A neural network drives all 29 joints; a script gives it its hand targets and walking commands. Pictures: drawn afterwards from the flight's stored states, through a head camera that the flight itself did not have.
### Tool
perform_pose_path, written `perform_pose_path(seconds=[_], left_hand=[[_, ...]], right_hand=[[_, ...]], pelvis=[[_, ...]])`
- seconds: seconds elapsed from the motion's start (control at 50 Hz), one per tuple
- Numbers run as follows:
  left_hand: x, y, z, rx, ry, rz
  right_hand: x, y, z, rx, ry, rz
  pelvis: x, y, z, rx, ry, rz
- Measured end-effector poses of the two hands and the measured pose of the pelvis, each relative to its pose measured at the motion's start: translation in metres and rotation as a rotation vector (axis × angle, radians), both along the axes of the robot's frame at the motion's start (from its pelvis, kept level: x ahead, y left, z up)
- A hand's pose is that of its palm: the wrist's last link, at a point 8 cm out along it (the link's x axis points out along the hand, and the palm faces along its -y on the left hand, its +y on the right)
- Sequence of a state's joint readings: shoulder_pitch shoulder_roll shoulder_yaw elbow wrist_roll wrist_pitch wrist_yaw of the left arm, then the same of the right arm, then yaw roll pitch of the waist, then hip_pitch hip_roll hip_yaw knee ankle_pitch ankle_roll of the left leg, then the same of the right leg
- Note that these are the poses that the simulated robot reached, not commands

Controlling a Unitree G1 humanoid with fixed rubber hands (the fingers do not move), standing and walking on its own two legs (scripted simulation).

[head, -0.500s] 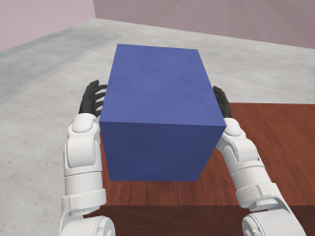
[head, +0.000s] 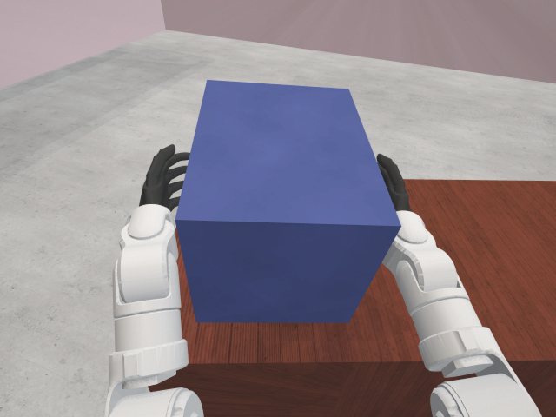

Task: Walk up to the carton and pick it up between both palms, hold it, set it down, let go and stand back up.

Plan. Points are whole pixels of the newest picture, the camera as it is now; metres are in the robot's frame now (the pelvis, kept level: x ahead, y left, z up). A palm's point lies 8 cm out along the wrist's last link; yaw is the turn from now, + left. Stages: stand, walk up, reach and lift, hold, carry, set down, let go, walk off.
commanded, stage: hold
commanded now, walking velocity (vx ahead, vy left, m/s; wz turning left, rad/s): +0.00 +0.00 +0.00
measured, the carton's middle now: (276, 199) +0.42 +0.00 +0.15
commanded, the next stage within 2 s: none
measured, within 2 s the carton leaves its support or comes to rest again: neither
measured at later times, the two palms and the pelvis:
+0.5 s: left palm (158, 203) +0.36 +0.16 +0.19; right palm (392, 209) +0.36 -0.16 +0.17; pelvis +0.00 +0.00 +0.00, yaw +0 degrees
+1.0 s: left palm (158, 203) +0.36 +0.16 +0.19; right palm (391, 210) +0.36 -0.16 +0.17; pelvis +0.00 +0.00 +0.00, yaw +0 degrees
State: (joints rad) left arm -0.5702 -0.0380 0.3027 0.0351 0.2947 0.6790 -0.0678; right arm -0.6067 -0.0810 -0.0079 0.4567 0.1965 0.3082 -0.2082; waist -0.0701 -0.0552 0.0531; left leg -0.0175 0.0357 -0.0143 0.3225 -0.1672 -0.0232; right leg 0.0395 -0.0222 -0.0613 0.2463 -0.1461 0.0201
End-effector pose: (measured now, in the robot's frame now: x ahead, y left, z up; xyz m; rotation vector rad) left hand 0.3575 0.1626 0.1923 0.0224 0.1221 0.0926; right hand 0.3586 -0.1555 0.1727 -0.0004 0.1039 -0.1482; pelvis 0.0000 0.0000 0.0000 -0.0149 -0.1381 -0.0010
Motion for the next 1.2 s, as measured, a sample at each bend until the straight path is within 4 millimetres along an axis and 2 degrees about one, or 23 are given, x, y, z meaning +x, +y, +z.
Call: perform_pose_path(seconds=[0.26, 0.94, 1.2], left_hand=[[0.0017, 0.0024, 0.0057, 0.004, -0.002, 0.002], [0.0012, -0.0001, 0.0011, 0.004, 0.008, -0.003], [0.0014, 0.0026, 0.0055, 0.009, -0.004, 0.006]], right_hand=[[0.0019, 0.0028, 0.0024, 0.010, -0.003, 0.000], [-0.0001, 0.0001, -0.0017, 0.010, 0.006, -0.004], [0.0031, 0.0029, 0.0032, 0.008, -0.006, 0.005]], pelvis=[[-0.0031, 0.0011, 0.0003, 0.002, 0.011, 0.003], [-0.0023, 0.0001, 0.0002, 0.000, 0.005, 0.004], [-0.0013, 0.0008, 0.0002, 0.000, 0.007, 0.003]])
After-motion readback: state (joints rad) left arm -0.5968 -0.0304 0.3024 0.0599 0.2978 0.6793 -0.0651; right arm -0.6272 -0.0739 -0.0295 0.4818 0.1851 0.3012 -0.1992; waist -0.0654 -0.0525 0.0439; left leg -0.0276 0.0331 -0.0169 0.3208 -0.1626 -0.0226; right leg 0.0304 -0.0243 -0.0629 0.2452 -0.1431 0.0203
